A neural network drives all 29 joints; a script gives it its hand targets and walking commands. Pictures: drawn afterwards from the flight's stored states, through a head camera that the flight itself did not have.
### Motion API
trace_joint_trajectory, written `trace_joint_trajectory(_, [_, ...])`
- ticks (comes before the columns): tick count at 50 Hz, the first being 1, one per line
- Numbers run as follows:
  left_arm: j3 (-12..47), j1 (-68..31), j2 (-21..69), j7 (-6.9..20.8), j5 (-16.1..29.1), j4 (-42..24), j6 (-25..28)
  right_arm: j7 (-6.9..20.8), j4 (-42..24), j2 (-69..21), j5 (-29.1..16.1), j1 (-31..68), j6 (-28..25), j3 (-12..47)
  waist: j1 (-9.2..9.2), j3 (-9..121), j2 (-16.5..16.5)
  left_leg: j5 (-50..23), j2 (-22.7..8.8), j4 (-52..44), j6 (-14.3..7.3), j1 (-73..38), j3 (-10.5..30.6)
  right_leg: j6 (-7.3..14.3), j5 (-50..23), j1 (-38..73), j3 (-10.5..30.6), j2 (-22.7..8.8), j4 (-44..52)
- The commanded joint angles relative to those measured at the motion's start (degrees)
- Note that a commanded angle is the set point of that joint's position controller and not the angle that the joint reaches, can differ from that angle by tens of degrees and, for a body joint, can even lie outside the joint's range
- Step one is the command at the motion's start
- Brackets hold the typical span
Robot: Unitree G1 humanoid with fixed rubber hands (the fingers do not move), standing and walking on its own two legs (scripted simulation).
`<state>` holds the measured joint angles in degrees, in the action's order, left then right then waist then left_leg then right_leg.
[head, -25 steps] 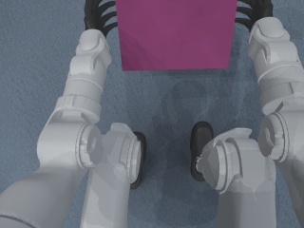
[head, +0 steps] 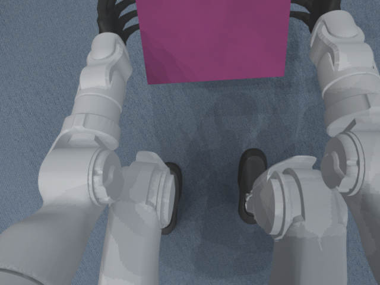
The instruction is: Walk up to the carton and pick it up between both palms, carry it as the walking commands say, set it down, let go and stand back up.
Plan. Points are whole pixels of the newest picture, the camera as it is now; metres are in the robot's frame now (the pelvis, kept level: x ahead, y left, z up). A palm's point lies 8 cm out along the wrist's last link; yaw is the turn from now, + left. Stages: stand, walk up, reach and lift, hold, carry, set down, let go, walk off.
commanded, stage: set down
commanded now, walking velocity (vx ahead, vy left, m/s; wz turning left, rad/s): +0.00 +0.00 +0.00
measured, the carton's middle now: (212, 37) +0.54 -0.03 -0.26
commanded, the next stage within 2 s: none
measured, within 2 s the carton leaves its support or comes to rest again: rests again in 1.06 s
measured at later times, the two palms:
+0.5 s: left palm (113, 32) +0.53 +0.14 -0.16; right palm (321, 12) +0.54 -0.21 -0.16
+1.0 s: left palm (114, 33) +0.53 +0.14 -0.17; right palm (318, 20) +0.53 -0.21 -0.18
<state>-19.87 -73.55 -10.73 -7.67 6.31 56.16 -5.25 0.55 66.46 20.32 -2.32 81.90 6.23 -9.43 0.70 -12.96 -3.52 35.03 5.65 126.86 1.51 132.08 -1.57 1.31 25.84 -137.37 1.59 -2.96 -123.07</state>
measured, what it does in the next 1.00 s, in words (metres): stands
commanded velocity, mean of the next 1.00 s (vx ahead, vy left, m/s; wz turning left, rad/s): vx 0.00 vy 0.00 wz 0.00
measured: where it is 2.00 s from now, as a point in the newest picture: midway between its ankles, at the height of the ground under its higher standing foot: (207, 203)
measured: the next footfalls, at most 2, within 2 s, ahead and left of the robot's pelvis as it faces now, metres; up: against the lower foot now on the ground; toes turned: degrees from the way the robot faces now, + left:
none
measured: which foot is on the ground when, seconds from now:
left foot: down 0.00-1.00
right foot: down 0.00-1.00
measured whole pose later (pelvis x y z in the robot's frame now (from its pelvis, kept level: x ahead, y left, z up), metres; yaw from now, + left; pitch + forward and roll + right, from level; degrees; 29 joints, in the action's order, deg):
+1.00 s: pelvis +0.00 +0.00 +0.00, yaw +0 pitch +38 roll +2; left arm -13.8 -76.3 -12.8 -6.4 7.5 62.4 0.3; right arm 0.2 73.7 22.7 -4.0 83.4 -1.2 -7.4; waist 0.0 -16.6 -3.9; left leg 36.3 5.8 128.3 1.5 130.4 -1.7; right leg 1.0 27.3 -135.8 1.8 -3.0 -124.7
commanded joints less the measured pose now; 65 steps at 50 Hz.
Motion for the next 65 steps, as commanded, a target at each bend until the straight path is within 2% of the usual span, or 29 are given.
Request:
trace_joint_trajectory(1, [20.1,-26.3,47.0,14.4,1.2,-2.5,-1.8,11.1,-3.0,-41.9,-0.9,15.5,0.0,10.8,4.66,50.8,1.2,-11.0,1.7,-12.8,0.6,-14.1,-0.8,1.4,-12.1,37.0,-1.4,4.5,5.8])
trace_joint_trajectory(35, [15.5,-18.7,38.7,13.9,-2.4,3.1,-1.5,9.9,3.3,-32.9,1.5,9.3,-1.2,6.4,4.20,44.0,0.9,-10.9,0.9,-11.8,0.9,-12.7,-0.1,1.2,-11.0,35.0,-0.7,3.8,4.9])
trace_joint_trajectory(44, [14.4,-14.6,25.9,10.0,-1.3,5.4,0.9,5.8,6.2,-19.0,0.6,7.8,-3.9,5.2,4.25,45.3,1.4,-10.9,0.5,-11.8,1.3,-15.3,0.0,0.7,-10.5,37.3,-1.1,2.8,4.8])
trace_joint_trajectory(49, [12.5,-8.0,7.5,4.2,1.1,8.5,3.9,0.0,7.2,1.3,-1.6,4.4,-7.3,3.8,4.27,46.2,2.7,-10.9,-0.3,-12.3,1.3,-17.2,0.4,0.0,-9.5,39.2,-1.0,1.9,5.2])
trace_joint_trajectory(52, [14.3,-8.7,1.3,1.2,5.2,6.4,5.8,-2.4,3.0,7.0,-6.9,6.5,-9.7,5.7,2.81,49.6,3.9,-14.3,-0.9,-11.9,1.2,-18.9,0.8,-0.3,-12.8,40.8,-0.2,1.6,4.9])
trace_joint_trajectory(55, [15.1,-10.8,-1.8,-0.4,6.9,3.1,7.1,-2.7,1.9,6.9,-11.7,8.4,-10.4,8.5,-0.14,53.3,4.9,-17.1,-1.5,-11.2,0.9,-20.6,0.7,-0.8,-15.6,41.7,0.8,1.8,4.1])
trace_joint_trajectory(57, [15.0,-11.6,-3.4,-1.0,7.5,1.0,7.7,-2.8,1.1,8.1,-13.3,9.4,-10.7,8.9,-1.13,54.8,4.8,-18.1,-1.8,-11.0,0.8,-22.1,0.7,-0.7,-16.0,41.5,1.4,1.8,4.0])
trace_joint_trajectory(60, [14.9,-10.8,-4.1,-1.0,8.3,1.8,7.4,-2.7,0.8,10.3,-14.2,10.2,-10.6,9.4,-1.03,55.0,5.5,-17.2,-2.4,-10.9,0.7,-21.4,0.6,-0.7,-15.6,41.9,1.9,1.1,4.3])
trace_joint_trajectory(65, [12.9,-10.3,-7.4,-0.7,7.2,2.5,6.9,-2.6,2.6,13.2,-12.6,9.7,-9.9,7.7,-0.46,53.1,5.6,-14.3,-3.0,-11.1,0.8,-19.7,0.5,-0.7,-12.8,41.2,2.0,0.3,4.6])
